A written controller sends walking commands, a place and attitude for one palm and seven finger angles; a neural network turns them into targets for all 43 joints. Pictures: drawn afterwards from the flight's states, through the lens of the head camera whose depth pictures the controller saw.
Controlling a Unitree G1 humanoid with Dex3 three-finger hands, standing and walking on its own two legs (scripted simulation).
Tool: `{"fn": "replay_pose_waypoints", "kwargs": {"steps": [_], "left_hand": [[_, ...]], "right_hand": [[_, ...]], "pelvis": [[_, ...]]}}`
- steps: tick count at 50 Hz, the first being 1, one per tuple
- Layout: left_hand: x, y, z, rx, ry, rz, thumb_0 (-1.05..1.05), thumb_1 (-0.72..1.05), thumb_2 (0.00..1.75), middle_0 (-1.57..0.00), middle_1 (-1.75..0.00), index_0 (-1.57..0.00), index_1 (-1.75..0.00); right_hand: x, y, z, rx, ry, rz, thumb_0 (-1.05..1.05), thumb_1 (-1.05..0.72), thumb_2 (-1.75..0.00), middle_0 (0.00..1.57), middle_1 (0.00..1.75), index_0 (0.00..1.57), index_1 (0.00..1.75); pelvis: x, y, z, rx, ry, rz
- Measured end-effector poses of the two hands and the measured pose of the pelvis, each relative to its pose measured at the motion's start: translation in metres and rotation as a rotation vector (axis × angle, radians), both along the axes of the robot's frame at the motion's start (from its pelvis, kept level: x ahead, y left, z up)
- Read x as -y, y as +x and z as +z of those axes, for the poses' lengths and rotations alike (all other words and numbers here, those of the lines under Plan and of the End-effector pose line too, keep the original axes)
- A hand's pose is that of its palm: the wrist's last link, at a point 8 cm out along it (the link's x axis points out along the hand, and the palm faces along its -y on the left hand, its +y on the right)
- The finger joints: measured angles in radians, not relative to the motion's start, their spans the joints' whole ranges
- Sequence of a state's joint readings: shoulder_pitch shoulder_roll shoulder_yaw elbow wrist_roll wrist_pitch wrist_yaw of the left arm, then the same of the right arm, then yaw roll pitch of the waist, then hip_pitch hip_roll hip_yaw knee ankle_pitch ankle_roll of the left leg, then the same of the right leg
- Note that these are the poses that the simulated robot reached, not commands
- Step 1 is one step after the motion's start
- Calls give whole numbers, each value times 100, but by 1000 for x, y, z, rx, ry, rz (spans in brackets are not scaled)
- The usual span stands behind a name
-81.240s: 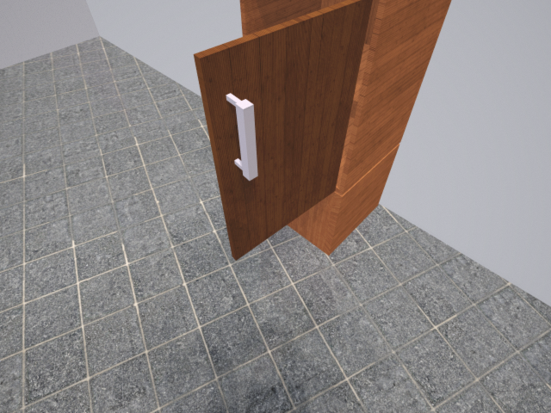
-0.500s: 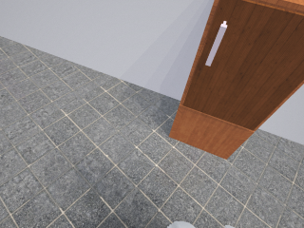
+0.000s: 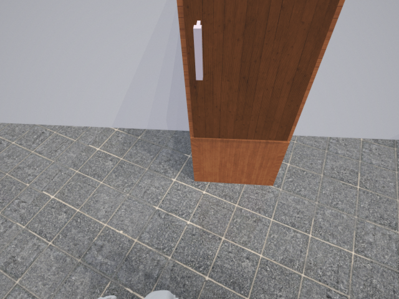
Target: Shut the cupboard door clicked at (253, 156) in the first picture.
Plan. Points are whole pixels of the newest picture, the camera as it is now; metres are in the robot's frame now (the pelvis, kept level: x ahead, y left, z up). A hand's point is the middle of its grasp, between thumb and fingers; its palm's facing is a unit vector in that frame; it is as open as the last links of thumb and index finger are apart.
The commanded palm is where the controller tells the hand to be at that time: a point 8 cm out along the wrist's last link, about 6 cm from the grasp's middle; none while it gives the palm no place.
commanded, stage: take the last steps up to it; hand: left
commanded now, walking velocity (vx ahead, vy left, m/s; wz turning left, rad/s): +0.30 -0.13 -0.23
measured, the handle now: (199, 51) +0.79 +0.02 +0.09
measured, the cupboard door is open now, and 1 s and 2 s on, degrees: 1 1 1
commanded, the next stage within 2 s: come to a stop and stand still in 0.88 s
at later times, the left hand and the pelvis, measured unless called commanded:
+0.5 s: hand (131, 287) +0.18 +0.18 -0.17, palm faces -0.15 -0.98 -0.15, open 7.4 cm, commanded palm none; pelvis +0.09 +0.00 +0.01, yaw -8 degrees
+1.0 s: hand (185, 241) +0.29 +0.06 -0.18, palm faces -0.08 -0.99 -0.15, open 7.3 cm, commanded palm none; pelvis +0.26 -0.11 +0.00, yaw -7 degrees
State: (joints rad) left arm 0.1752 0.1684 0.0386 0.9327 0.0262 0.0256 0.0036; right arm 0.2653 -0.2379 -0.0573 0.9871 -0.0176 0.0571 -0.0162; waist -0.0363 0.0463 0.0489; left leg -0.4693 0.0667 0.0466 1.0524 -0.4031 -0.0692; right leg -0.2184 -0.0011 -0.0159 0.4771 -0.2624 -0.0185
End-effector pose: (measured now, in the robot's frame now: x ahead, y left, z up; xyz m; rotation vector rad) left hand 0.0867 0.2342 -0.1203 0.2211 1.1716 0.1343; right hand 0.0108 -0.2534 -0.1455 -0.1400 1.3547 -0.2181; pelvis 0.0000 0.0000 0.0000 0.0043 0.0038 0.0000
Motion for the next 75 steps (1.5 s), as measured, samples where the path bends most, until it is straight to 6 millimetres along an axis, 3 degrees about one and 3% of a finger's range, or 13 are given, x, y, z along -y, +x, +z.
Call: {"fn": "replay_pose_waypoints", "kwargs": {"steps": [9,14,23,32,36,41,45,52,57,61,65,71,75], "left_hand": [[-13,-9,-34,-58,-96,27,0,90,89,-20,-30,-20,-30],[-23,3,-35,-144,-107,-29,1,91,89,-20,-30,-20,-30],[-8,74,-20,-121,-93,-91,1,91,89,-20,-30,-19,-30],[68,186,-28,-45,-64,-201,1,91,89,-20,-30,-19,-30],[97,207,-25,2,-55,-163,0,91,89,-20,-30,-20,-30],[106,210,-12,-33,-28,-94,-2,94,89,-20,-30,-20,-30],[114,207,-14,-85,-34,-76,-1,94,89,-20,-30,-20,-30],[132,197,-34,-204,-109,-16,0,92,89,-20,-30,-20,-30],[141,201,-47,-281,-133,16,0,91,89,-20,-30,-20,-30],[141,213,-42,-301,-129,13,0,91,89,-20,-30,-20,-30],[126,228,-34,-289,-78,-12,0,91,89,-20,-30,-20,-30],[99,252,-20,-209,41,-52,0,91,89,-20,-30,-20,-30],[99,259,-12,-113,83,-67,0,91,89,-20,-30,-20,-30]], "right_hand": [[-27,23,10,77,-48,21,0,-90,-90,20,30,20,30],[-39,12,24,75,-70,-35,0,-90,-90,20,30,21,30],[-43,-24,33,-120,-30,-140,0,-90,-90,21,30,21,30],[-14,-21,3,-276,74,-249,0,-90,-90,21,30,21,30],[19,25,-9,-271,94,-227,0,-90,-90,20,30,20,30],[61,128,-1,-85,49,-154,0,-91,-90,20,30,20,30],[81,208,5,54,24,-104,0,-91,-90,20,30,20,30],[81,316,13,186,11,-18,0,-91,-90,20,30,20,30],[68,354,12,199,-1,16,0,-91,-90,20,30,20,30],[60,358,9,151,10,2,0,-90,-90,20,30,20,30],[63,343,2,109,16,-33,0,-90,-90,20,30,21,30],[92,290,-3,45,-19,-84,-1,-91,-90,21,30,21,30],[117,252,-7,10,-23,-101,-1,-91,-90,21,30,21,30]], "pelvis": [[-21,20,-10,-4,-35,-28],[-25,38,-2,1,-30,-74],[-7,80,9,-9,-36,-123],[51,145,-15,-7,5,-151],[74,167,-16,6,-3,-144],[92,198,0,-6,-9,-126],[102,224,3,-12,-22,-119],[105,272,-2,5,-47,-119],[102,300,-8,17,-27,-121],[97,308,-5,-2,-14,-127],[95,302,-4,-16,-8,-137],[105,277,-4,-9,-16,-154],[122,260,-7,11,-16,-151]]}}
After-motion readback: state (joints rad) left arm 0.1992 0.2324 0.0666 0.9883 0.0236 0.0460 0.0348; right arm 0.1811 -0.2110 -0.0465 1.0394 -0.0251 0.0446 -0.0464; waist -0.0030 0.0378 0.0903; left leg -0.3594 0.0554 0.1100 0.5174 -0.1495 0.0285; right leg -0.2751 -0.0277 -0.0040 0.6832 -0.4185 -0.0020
